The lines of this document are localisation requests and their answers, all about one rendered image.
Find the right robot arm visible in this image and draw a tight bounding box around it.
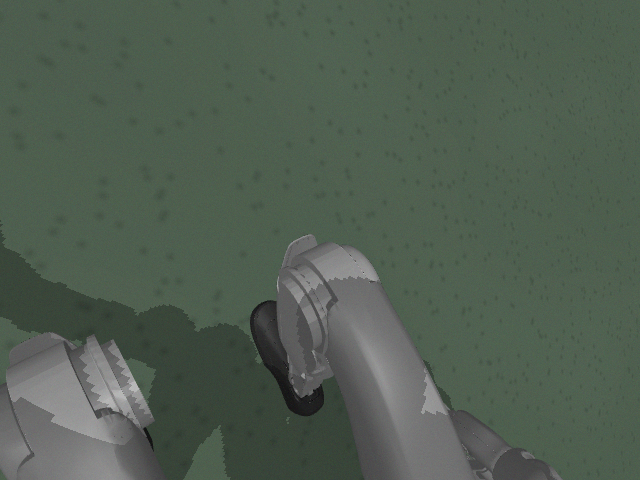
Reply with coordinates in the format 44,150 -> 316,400
492,448 -> 563,480

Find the right robot hand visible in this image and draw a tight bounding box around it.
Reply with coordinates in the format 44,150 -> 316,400
444,403 -> 513,480

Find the right robot foot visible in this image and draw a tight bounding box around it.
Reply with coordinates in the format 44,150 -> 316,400
250,300 -> 324,416

